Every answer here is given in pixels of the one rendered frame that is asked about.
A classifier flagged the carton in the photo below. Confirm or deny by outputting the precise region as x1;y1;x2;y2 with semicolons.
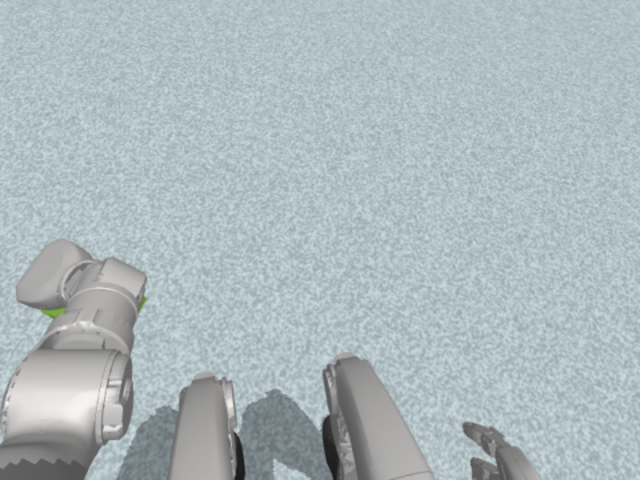
41;297;147;319

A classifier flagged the left robot arm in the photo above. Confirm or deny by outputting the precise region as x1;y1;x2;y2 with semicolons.
0;257;147;480

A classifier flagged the left robot hand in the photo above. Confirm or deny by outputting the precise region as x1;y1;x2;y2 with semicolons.
16;239;93;310

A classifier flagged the right robot foot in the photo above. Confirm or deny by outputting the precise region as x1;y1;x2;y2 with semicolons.
322;415;340;480

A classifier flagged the right robot hand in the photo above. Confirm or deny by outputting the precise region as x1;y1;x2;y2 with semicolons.
463;422;541;480

